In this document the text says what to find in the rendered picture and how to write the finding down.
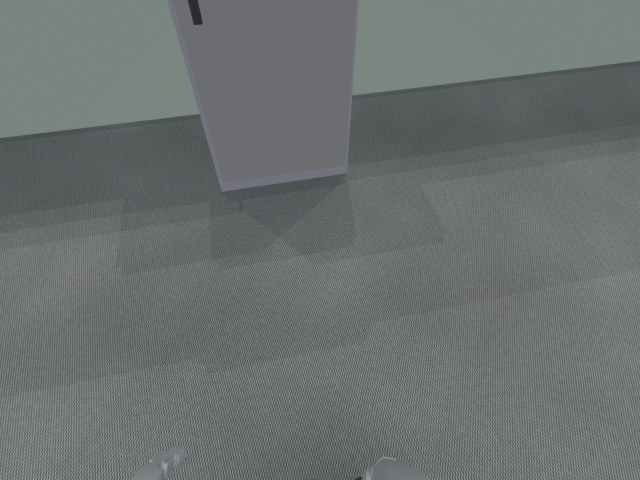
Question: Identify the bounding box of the fridge door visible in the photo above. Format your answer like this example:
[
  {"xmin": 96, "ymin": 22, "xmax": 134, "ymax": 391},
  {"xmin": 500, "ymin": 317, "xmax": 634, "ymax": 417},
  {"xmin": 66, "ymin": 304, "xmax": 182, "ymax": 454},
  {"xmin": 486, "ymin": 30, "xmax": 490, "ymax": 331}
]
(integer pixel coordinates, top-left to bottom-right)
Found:
[{"xmin": 173, "ymin": 0, "xmax": 356, "ymax": 183}]

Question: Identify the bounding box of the left robot hand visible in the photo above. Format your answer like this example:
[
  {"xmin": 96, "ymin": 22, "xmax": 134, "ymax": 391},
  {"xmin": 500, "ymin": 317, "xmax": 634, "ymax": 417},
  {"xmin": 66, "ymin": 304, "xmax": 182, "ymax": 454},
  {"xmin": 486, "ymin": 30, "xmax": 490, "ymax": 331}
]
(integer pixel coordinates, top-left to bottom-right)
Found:
[{"xmin": 132, "ymin": 448, "xmax": 187, "ymax": 480}]

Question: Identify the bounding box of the right robot shin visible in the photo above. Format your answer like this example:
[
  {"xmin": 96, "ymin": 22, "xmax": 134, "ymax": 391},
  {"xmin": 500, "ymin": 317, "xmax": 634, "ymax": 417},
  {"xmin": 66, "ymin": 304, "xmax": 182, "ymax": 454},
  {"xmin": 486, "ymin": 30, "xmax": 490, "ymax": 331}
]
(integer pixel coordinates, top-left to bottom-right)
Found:
[{"xmin": 373, "ymin": 457, "xmax": 396, "ymax": 466}]

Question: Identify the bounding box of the right robot thigh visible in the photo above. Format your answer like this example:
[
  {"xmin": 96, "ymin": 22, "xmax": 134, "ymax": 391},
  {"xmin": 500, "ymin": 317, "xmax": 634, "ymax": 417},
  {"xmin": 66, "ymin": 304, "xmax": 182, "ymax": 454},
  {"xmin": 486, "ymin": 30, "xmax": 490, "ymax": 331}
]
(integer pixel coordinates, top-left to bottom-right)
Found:
[{"xmin": 362, "ymin": 460, "xmax": 429, "ymax": 480}]

